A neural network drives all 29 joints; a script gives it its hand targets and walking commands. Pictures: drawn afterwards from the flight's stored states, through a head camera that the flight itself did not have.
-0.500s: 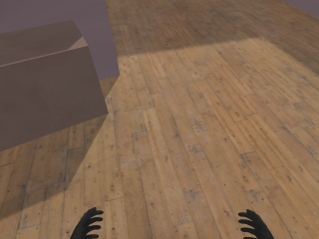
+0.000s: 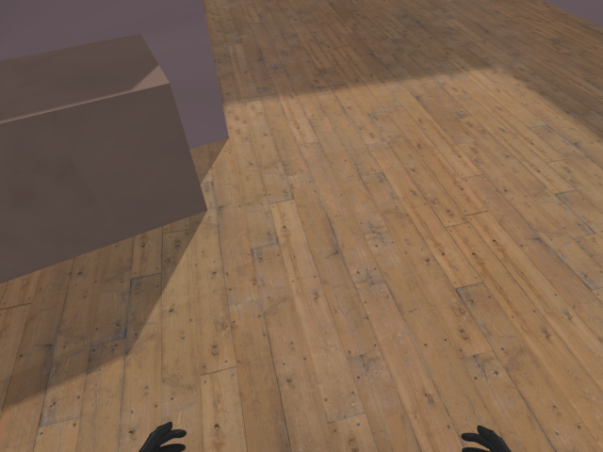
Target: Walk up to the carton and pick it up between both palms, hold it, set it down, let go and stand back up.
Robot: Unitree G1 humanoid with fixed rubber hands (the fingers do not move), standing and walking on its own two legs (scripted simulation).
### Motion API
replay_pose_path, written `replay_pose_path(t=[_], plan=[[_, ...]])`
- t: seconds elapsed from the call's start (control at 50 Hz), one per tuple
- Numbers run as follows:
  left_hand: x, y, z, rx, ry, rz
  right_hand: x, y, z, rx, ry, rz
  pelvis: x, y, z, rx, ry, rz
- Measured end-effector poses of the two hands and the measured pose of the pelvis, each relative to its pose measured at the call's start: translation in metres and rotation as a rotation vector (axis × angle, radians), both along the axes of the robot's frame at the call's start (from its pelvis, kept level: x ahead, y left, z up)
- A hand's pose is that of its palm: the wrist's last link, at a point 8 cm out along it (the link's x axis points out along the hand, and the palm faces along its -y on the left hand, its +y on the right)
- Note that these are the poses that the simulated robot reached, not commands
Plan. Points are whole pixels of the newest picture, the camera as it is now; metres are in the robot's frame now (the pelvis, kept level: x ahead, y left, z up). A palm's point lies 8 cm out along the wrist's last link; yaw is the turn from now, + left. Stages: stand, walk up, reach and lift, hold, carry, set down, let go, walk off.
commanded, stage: stand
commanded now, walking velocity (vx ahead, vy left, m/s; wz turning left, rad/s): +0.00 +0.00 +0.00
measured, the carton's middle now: out of the picture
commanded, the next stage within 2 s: none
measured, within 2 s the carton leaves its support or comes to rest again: neither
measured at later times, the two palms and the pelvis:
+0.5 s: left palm out of the picture +0.09 +0.24 -0.10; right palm out of the picture +0.10 -0.24 -0.10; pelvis -0.01 +0.00 +0.00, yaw +0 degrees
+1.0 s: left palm out of the picture +0.09 +0.25 -0.10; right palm out of the picture +0.09 -0.24 -0.10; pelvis -0.01 +0.00 +0.00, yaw +0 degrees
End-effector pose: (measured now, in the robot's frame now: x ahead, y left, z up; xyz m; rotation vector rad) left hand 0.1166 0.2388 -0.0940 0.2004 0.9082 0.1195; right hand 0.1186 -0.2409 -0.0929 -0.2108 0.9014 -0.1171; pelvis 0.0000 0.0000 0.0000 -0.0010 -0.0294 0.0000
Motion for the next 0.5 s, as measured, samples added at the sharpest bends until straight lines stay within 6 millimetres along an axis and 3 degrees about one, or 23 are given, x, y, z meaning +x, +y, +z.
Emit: replay_pose_path(t=[0.5], plan=[[-0.024, 0.004, -0.003, 0.003, 0.048, 0.011, -0.020, -0.001, -0.002, -0.004, 0.040, -0.006, -0.006, 0.002, 0.003, 0.000, -0.003, 0.001]])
